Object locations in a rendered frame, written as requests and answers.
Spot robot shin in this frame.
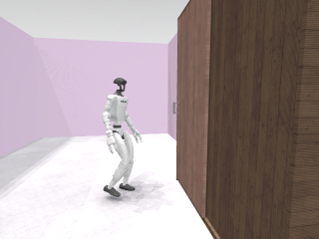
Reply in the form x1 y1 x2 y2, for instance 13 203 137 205
123 161 134 185
108 162 128 189

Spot left robot upper arm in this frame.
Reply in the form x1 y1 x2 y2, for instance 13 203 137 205
125 98 129 118

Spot left robot forearm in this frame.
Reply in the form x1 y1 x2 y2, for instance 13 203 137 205
125 115 136 131

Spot handle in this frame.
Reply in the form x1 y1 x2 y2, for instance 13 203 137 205
172 102 179 115

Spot right robot shin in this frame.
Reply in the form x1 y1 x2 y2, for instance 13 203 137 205
108 162 128 189

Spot robot left hand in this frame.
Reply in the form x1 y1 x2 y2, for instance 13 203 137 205
133 130 143 143

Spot robot right hand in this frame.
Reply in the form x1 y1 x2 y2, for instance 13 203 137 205
107 135 119 154

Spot wardrobe door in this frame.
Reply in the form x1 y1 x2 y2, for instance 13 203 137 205
176 0 211 218
205 0 304 239

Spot left robot shin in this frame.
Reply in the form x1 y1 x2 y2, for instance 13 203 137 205
123 161 134 185

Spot right robot upper arm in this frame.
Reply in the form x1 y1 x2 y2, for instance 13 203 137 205
104 95 117 119

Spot right robot forearm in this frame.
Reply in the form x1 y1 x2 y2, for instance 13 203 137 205
103 113 113 137

